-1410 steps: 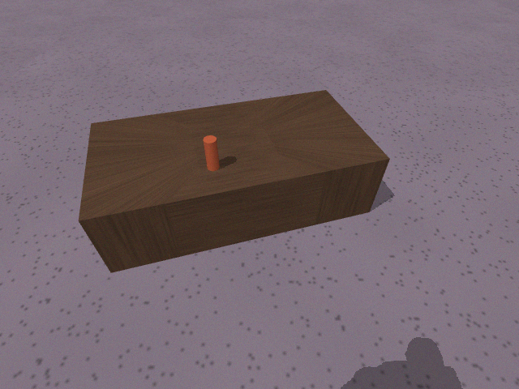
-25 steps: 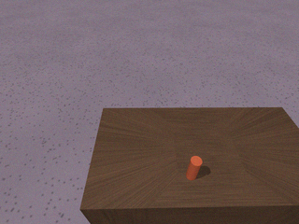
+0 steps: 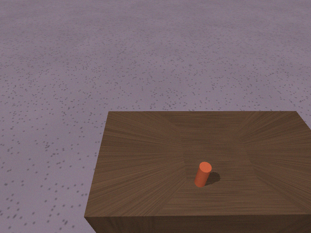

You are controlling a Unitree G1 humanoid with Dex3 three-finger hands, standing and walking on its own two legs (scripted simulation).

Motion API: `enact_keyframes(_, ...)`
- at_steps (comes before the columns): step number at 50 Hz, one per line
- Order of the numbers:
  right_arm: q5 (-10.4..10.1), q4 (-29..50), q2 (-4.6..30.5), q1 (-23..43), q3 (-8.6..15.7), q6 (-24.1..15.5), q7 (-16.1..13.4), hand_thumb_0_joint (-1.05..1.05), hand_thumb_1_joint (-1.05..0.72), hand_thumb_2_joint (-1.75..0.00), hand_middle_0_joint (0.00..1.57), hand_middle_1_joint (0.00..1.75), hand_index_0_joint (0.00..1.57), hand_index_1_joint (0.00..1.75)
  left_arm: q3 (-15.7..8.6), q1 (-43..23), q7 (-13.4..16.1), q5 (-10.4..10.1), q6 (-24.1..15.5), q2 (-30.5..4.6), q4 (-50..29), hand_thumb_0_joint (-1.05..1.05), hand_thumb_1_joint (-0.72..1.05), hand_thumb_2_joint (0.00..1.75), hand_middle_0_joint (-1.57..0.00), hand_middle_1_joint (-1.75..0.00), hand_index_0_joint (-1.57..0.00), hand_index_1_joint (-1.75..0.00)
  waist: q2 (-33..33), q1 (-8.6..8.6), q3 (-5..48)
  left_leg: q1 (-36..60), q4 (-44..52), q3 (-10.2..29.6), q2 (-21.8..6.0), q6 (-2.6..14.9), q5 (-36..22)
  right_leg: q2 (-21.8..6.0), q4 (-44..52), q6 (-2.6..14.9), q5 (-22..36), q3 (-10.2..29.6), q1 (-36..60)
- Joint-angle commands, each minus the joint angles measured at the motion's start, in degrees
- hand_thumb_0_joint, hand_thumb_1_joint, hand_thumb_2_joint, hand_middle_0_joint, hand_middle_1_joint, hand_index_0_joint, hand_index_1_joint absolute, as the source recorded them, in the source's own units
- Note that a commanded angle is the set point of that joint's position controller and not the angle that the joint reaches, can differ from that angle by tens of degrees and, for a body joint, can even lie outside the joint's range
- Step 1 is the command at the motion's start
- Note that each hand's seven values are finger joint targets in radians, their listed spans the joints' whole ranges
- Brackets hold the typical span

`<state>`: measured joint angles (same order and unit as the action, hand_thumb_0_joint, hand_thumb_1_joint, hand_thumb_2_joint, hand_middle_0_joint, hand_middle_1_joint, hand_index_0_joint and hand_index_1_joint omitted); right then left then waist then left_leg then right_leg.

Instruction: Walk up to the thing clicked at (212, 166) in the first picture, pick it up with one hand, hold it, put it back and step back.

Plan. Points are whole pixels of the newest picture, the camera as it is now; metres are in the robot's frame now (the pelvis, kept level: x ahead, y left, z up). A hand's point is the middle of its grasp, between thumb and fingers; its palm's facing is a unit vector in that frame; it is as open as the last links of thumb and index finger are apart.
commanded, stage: stand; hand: right
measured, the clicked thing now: (202, 175) +0.50 -0.21 -0.35
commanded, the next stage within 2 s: step back in 0.26 s
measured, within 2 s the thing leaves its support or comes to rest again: neither
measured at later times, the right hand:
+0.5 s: hand out of the picture +0.06 -0.28 -0.17, palm faces -0.02 +0.92 -0.39, open 7.4 cm
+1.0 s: hand out of the picture -0.05 -0.23 -0.16, palm faces +0.00 +0.91 -0.41, open 7.4 cm
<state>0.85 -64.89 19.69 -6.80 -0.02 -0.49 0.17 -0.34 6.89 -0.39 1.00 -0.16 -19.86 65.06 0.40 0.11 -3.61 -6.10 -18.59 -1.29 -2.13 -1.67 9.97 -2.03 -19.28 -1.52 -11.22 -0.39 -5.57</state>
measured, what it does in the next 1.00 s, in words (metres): walks backwards: left foot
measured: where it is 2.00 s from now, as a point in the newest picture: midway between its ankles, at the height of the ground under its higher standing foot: outside the picture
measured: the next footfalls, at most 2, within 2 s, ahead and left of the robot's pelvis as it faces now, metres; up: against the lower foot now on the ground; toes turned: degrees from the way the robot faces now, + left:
left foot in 0.64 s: -0.05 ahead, +0.14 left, +0.00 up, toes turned +1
right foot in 1.04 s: -0.12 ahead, -0.09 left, +0.00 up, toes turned +0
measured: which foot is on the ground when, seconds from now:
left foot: down 0.00-0.46, up 0.48-0.62, down 0.64-1.00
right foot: down 0.00-0.64, up 0.66-1.00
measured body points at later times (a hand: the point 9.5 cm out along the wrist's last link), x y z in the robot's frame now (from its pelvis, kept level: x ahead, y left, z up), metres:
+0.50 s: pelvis -0.04 +0.00 -0.02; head +0.02 +0.00 +0.42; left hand +0.07 +0.32 -0.14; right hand +0.07 -0.32 -0.14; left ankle -0.01 +0.13 -0.74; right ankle -0.01 -0.13 -0.75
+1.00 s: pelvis -0.13 +0.04 -0.02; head -0.05 +0.05 +0.42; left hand -0.01 +0.35 -0.15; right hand -0.05 -0.27 -0.14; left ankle -0.09 +0.14 -0.75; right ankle -0.16 -0.09 -0.72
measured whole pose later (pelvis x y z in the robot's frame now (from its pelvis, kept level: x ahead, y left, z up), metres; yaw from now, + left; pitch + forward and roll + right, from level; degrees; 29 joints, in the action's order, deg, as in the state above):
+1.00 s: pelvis -0.13 +0.04 -0.02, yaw -2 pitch -1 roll -1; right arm 1.4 -48.5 20.4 -8.0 2.3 1.4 -1.0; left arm -4.4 6.4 0.5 1.1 3.6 -22.3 50.2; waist 1.5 -0.9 -11.9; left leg -19.2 -36.2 -3.2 -0.6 2.4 15.8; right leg 2.5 -47.5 -0.6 -27.0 5.0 -18.1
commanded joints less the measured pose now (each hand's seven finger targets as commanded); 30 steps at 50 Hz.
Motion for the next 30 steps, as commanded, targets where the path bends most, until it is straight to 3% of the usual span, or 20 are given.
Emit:
enact_keyframes(1, -0.17, 3.03, 12.42, 1.89, 2.35, -1.19, -0.87, 0.00, -0.90, -0.90, 0.20, 0.30, 0.20, 0.30, -2.01, -1.80, 0.77, -0.43, -1.43, -12.09, -3.49, 0.00, 0.90, 0.90, -0.20, -0.30, -0.20, -0.30, -0.74, -0.33, 5.06, 1.61, 2.02, 4.70, -5.85, 2.21, -9.52, -5.75, 3.12, 2.22, 9.65, 4.11, -0.03)
enact_keyframes(12, -0.26, 3.12, 12.37, 2.62, 2.46, -1.08, -0.79, 0.00, -0.90, -0.90, 0.20, 0.30, 0.20, 0.30, -2.05, -1.87, 0.86, -0.34, -1.45, -12.26, -3.66, 0.00, 0.90, 0.90, -0.20, -0.30, -0.20, -0.30, -0.52, -0.15, 4.41, 1.67, 2.30, 4.87, -5.93, 2.20, -8.82, -5.67, 3.37, 2.20, 8.85, 3.73, -0.24)
enact_keyframes(13, -0.89, 4.59, 15.38, 4.15, 3.80, -0.10, -0.42, 0.00, -0.90, -0.90, 0.20, 0.30, 0.20, 0.30, -5.00, -2.87, 1.02, -1.41, -0.67, -15.71, -4.92, 0.00, 0.90, 0.90, -0.20, -0.30, -0.20, -0.30, 0.04, 0.05, -2.01, -3.19, -3.95, 5.50, -5.13, 4.21, -17.81, -4.50, -1.48, 2.73, 16.81, 4.17, -4.89)
enact_keyframes(15, -1.62, 5.97, 14.81, 2.16, 4.18, 0.36, -0.38, 0.00, -0.90, -0.90, 0.20, 0.30, 0.20, 0.30, -5.25, -1.95, 1.32, -1.52, -0.33, -14.77, -6.62, 0.00, 0.90, 0.90, -0.20, -0.30, -0.20, -0.30, -0.88, -0.65, 3.28, -2.51, -7.16, 4.83, -5.68, 5.60, -22.06, -4.47, -5.19, 4.13, 19.75, 3.19, -2.44)
enact_keyframes(16, -1.65, 6.70, 14.71, 1.95, 4.53, 0.65, -0.30, 0.00, -0.90, -0.90, 0.20, 0.30, 0.20, 0.30, -5.42, -2.09, 1.28, -1.57, -0.04, -14.44, -7.37, 0.00, 0.90, 0.90, -0.20, -0.30, -0.20, -0.30, -0.99, -0.75, 4.79, -2.88, -8.54, 5.05, -5.57, 6.18, -21.67, -4.02, -6.97, 4.85, 18.24, 3.14, -2.97)
enact_keyframes(19, -1.40, 9.15, 14.99, 2.64, 5.47, 1.56, -0.16, 0.00, -0.90, -0.90, 0.20, 0.30, 0.20, 0.30, -5.60, -2.54, 1.09, -1.10, 0.74, -13.97, -10.01, 0.00, 0.90, 0.90, -0.20, -0.30, -0.20, -0.30, -1.19, -0.72, 7.69, -4.10, -12.56, 5.48, -4.96, 7.26, -14.85, -4.79, -9.24, 6.93, 13.39, 4.76, -5.43)
enact_keyframes(21, -1.29, 10.44, 14.35, 2.09, 5.59, 2.17, -0.14, 0.00, -0.90, -0.90, 0.20, 0.30, 0.20, 0.30, -5.99, -3.40, 0.99, -0.69, 1.11, -14.95, -11.61, 0.00, 0.90, 0.90, -0.20, -0.30, -0.20, -0.30, 1.13, -0.73, 7.57, -6.58, -17.47, 4.38, -2.43, 6.62, -8.49, -7.51, -8.16, 9.34, 13.07, 7.63, -7.07)
enact_keyframes(22, -1.16, 10.97, 13.81, 1.96, 5.60, 2.51, -0.05, 0.00, -0.90, -0.90, 0.20, 0.30, 0.20, 0.30, -6.28, -3.80, 0.96, -0.48, 1.21, -15.88, -12.26, 0.00, 0.90, 0.90, -0.20, -0.30, -0.20, -0.30, 3.95, -0.50, 6.75, -7.71, -22.36, 2.84, 0.53, 5.55, -2.76, -10.46, -5.26, 11.16, 13.28, 10.65, -8.85)
enact_keyframes(23, -1.03, 11.28, 12.99, 0.48, 5.73, 2.95, 0.06, 0.00, -0.90, -0.90, 0.20, 0.30, 0.20, 0.30, -6.59, -6.00, 1.09, 0.06, 1.30, -17.44, -13.57, 0.00, 0.90, 0.90, -0.20, -0.30, -0.20, -0.30, 9.61, -0.91, 6.34, -8.12, -30.37, 0.60, 4.33, 4.71, 8.28, -15.55, -1.89, 14.37, 13.32, 15.32, -11.37)
enact_keyframes(24, -0.67, 11.94, 12.94, -0.61, 5.84, 3.46, 0.18, 0.00, -0.90, -0.90, 0.20, 0.30, 0.20, 0.30, -6.97, -7.22, 1.21, 0.83, 1.20, -18.91, -14.93, 0.00, 0.90, 0.90, -0.20, -0.30, -0.20, -0.30, 12.66, -0.54, 5.52, -9.67, -38.21, 2.64, 5.22, 4.52, 20.48, -19.82, -0.53, 17.55, 13.92, 18.81, -14.66)
enact_keyframes(25, -0.88, 12.46, 13.23, -2.52, 5.98, 3.72, 0.36, 0.00, -0.90, -0.90, 0.20, 0.30, 0.20, 0.30, -7.16, -8.94, 1.35, 1.25, 1.07, -18.98, -15.90, 0.00, 0.90, 0.90, -0.20, -0.30, -0.20, -0.30, 11.60, -1.83, 4.68, -9.93, -40.66, 6.66, 3.17, 4.78, 22.32, -19.87, -2.23, 17.70, 13.96, 17.15, -16.28)
enact_keyframes(26, -1.35, 12.67, 13.52, -4.24, 6.13, 3.66, 0.47, 0.00, -0.90, -0.90, 0.20, 0.30, 0.20, 0.30, -7.06, -10.62, 1.50, 1.21, 1.06, -18.10, -16.84, 0.00, 0.90, 0.90, -0.20, -0.30, -0.20, -0.30, 10.43, -2.64, 5.03, -9.93, -40.68, 7.63, 2.78, 5.34, 21.57, -17.78, -4.53, 16.25, 14.76, 14.14, -16.00)
enact_keyframes(28, -1.31, 13.05, 13.51, -6.45, 6.25, 3.05, 0.21, 0.00, -0.90, -0.90, 0.20, 0.30, 0.20, 0.30, -6.74, -10.84, 1.76, 1.65, 1.14, -17.32, -17.86, 0.00, 0.90, 0.90, -0.20, -0.30, -0.20, -0.30, 12.24, -2.61, 6.30, -12.13, -32.41, 5.57, 1.78, 5.14, 19.00, -15.69, -8.71, 13.41, 17.11, 12.68, -11.12)
enact_keyframes(29, -0.91, 12.59, 13.41, -8.33, 6.17, 2.59, 0.03, 0.00, -0.90, -0.90, 0.20, 0.30, 0.20, 0.30, -6.64, -10.76, 1.84, 1.27, 1.34, -16.81, -18.22, 0.00, 0.90, 0.90, -0.20, -0.30, -0.20, -0.30, 11.58, -3.02, 7.44, -12.14, -23.57, 4.88, 1.07, 4.91, 15.74, -14.45, -12.08, 11.58, 17.05, 11.61, -7.77)
enact_keyframes(30, -0.32, 12.12, 13.45, -8.04, 6.20, 2.02, 0.00, 0.00, -0.90, -0.90, 0.20, 0.30, 0.20, 0.30, -6.27, -9.37, 1.66, 0.62, 1.81, -15.99, -18.34, 0.00, 0.90, 0.90, -0.20, -0.30, -0.20, -0.30, 7.68, -2.46, 7.30, -10.45, -14.77, 1.76, 2.50, 4.35, 9.38, -11.57, -16.16, 10.10, 15.77, 9.10, -6.79)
